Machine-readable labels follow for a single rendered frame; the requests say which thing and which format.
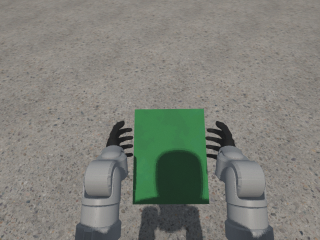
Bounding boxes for robot left forearm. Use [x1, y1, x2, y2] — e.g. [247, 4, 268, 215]
[75, 145, 128, 240]

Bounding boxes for carton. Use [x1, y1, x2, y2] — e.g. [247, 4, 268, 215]
[132, 108, 210, 205]

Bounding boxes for right robot hand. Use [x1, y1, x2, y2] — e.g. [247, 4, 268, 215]
[205, 121, 236, 159]

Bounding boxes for robot right forearm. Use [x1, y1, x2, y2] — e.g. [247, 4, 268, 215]
[215, 145, 274, 240]

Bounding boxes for left robot hand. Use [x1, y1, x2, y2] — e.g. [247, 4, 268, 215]
[106, 121, 134, 157]

